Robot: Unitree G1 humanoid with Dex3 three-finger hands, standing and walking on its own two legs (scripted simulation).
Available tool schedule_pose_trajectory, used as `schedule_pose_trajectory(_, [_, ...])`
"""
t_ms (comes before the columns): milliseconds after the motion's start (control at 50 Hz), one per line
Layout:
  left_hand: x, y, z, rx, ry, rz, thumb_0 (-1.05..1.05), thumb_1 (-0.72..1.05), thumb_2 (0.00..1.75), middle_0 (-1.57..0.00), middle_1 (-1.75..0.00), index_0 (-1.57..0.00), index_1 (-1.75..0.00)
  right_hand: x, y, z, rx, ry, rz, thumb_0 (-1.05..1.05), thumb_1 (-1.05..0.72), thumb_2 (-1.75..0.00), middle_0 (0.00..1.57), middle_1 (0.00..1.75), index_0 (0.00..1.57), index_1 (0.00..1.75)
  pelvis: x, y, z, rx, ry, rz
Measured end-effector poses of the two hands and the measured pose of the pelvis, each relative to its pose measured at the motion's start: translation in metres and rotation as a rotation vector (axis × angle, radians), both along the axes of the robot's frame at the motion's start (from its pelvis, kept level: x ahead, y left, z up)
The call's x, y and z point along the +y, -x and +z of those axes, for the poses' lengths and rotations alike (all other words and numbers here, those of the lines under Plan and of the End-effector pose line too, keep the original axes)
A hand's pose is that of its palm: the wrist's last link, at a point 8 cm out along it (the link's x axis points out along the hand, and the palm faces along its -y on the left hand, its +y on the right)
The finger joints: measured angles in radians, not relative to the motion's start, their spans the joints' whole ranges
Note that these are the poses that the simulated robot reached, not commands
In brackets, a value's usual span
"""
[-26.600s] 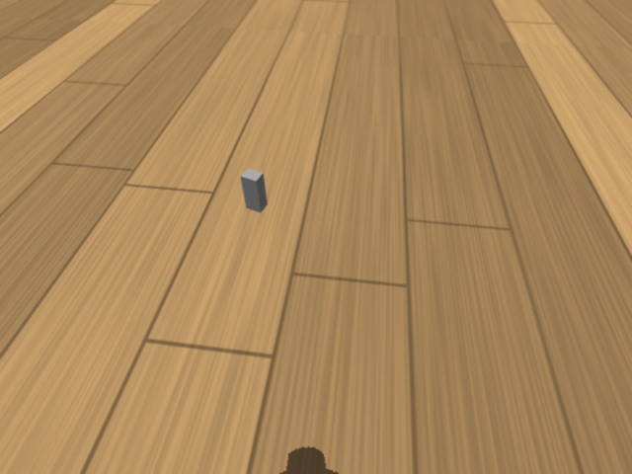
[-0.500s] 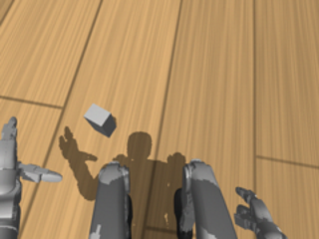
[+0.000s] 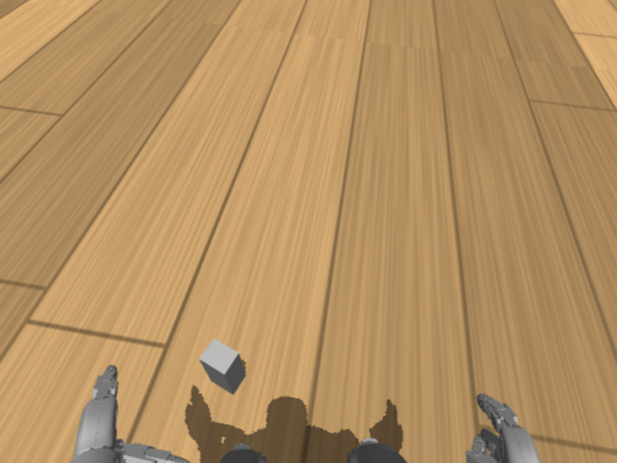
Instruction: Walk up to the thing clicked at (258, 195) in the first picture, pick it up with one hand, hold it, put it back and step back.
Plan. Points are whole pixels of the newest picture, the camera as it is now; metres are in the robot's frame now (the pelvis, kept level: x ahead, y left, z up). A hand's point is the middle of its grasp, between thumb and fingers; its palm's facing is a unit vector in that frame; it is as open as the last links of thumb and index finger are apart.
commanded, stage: home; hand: left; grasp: from the side
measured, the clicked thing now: (224, 368) +0.45 +0.20 -0.59
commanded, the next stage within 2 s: stand in 1.92 s
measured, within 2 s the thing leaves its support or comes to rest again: neither
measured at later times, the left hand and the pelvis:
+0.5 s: hand (148, 454) +0.18 +0.18 -0.02, palm faces +0.12 -0.95 -0.28, open 17.5 cm; pelvis +0.01 +0.00 +0.04, yaw +1 degrees
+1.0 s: hand (149, 457) +0.17 +0.18 -0.02, palm faces +0.11 -0.95 -0.28, open 17.4 cm; pelvis +0.00 +0.00 +0.04, yaw +1 degrees
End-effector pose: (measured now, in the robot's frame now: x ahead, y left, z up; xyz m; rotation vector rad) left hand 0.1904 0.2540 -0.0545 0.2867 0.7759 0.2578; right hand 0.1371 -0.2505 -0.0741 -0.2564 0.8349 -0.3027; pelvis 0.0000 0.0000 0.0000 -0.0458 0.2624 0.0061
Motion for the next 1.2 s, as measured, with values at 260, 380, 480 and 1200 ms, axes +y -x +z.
schedule_pose_trajectory(260, [-0.025, 0.029, 0.067, -0.072, 0.046, -0.033, 0.0, -0.56, 0.05, -0.05, -0.05, -0.06, -0.05, 0.02, -0.024, 0.042, -0.161, -0.037, 0.027, 0.01, -0.9, -0.91, 0.21, 0.31, 0.2, 0.31, 0.004, -0.013, 0.032, -0.113, -0.01, 0.004])
schedule_pose_trajectory(380, [-0.023, 0.038, 0.065, -0.054, 0.052, -0.017, -0.01, -0.55, 0.05, -0.05, -0.05, -0.05, -0.05, 0.022, -0.034, 0.05, -0.189, -0.022, 0.07, 0.01, -0.9, -0.91, 0.21, 0.31, 0.2, 0.31, 0.002, -0.011, 0.035, -0.128, -0.013, 0.011])
schedule_pose_trajectory(480, [-0.024, 0.038, 0.064, -0.053, 0.058, -0.015, -0.01, -0.54, 0.05, -0.05, -0.06, -0.05, -0.05, 0.018, -0.034, 0.053, -0.191, -0.004, 0.08, 0.01, -0.9, -0.91, 0.21, 0.31, 0.2, 0.31, 0.0, -0.01, 0.035, -0.137, -0.012, 0.015])
schedule_pose_trajectory(1200, [-0.029, 0.041, 0.067, -0.067, 0.068, -0.034, -0.01, -0.54, 0.05, -0.05, -0.06, -0.06, -0.05, 0.013, -0.018, 0.052, -0.187, -0.004, 0.07, 0.01, -0.9, -0.9, 0.21, 0.31, 0.2, 0.3, -0.002, -0.004, 0.038, -0.15, -0.016, 0.011])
